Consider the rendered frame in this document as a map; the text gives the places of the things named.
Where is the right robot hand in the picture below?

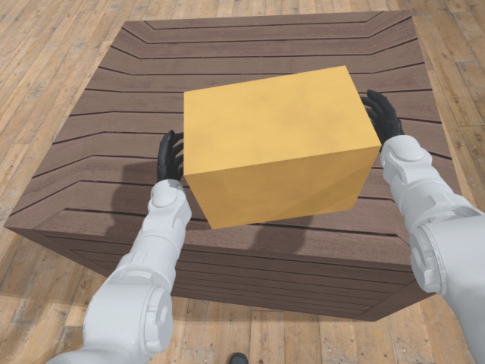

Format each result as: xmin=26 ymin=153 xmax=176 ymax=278
xmin=360 ymin=89 xmax=405 ymax=153

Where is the left robot forearm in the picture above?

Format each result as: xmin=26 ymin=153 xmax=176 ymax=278
xmin=83 ymin=179 xmax=192 ymax=342

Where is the robot left upper arm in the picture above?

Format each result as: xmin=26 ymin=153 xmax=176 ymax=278
xmin=45 ymin=284 xmax=174 ymax=364

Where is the pedestal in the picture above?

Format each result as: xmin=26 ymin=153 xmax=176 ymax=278
xmin=3 ymin=10 xmax=462 ymax=322

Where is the robot right upper arm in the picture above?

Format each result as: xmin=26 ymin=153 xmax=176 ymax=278
xmin=409 ymin=215 xmax=485 ymax=364

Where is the right robot forearm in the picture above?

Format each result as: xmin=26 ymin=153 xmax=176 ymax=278
xmin=380 ymin=135 xmax=485 ymax=235

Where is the carton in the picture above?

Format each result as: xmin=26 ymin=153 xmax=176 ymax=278
xmin=183 ymin=66 xmax=382 ymax=229

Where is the left robot hand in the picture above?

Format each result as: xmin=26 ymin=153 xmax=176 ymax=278
xmin=157 ymin=130 xmax=184 ymax=183

